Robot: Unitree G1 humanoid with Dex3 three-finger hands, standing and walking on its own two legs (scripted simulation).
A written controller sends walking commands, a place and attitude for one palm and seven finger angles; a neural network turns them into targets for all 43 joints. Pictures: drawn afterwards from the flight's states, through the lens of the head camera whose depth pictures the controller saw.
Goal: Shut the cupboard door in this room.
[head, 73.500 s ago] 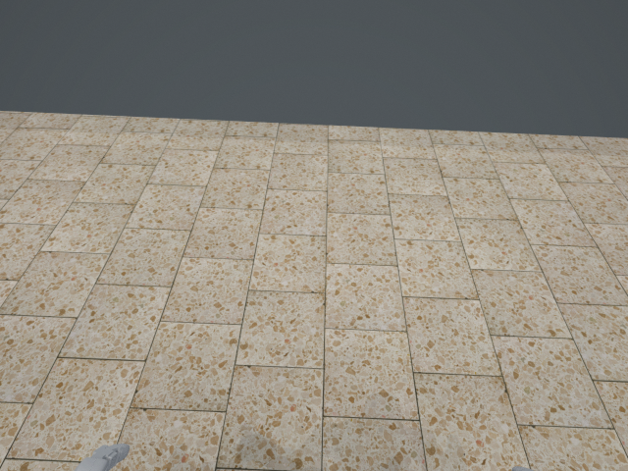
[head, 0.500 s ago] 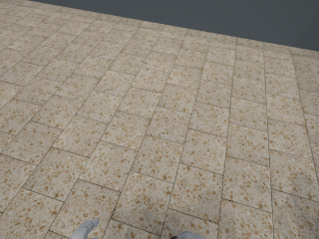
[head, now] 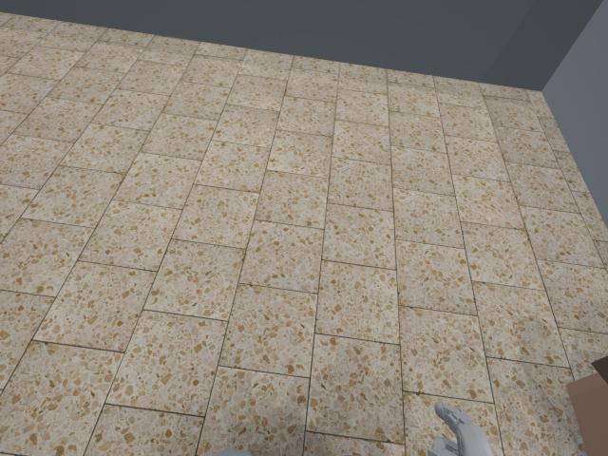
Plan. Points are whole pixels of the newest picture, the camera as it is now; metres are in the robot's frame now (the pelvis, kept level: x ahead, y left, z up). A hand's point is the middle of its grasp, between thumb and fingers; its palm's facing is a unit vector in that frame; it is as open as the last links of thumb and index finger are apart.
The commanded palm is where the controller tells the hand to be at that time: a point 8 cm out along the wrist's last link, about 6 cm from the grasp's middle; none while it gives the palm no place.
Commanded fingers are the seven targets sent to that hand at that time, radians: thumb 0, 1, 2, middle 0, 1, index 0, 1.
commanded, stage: turn to face it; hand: left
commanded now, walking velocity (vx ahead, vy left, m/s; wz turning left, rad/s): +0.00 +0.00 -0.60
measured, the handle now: out of the picture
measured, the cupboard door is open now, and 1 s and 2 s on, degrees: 29 29 29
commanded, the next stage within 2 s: take the last steps up to it in 1.68 s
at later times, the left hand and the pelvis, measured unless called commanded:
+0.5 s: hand (225, 396) +0.21 +0.14 -0.14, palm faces -0.34 -0.89 -0.29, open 7.3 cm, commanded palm none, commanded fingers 0.00 0.90 0.90 -0.20 -0.30 -0.20 -0.30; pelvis +0.01 -0.02 +0.00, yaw -20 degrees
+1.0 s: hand (221, 389) +0.22 +0.15 -0.16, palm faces -0.54 -0.82 -0.21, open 7.3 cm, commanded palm none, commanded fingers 0.00 0.90 0.90 -0.20 -0.30 -0.20 -0.30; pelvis +0.03 +0.02 +0.01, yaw -37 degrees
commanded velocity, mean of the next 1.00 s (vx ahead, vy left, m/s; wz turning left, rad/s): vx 0.00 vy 0.00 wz -0.60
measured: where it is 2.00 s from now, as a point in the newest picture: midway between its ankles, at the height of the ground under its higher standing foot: outside the picture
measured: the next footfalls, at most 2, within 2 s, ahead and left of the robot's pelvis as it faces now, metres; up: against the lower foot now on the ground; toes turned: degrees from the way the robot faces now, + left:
right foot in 0.40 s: +0.03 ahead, -0.14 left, +0.00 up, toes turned -21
left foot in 0.78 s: +0.13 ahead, +0.09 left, +0.00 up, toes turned -26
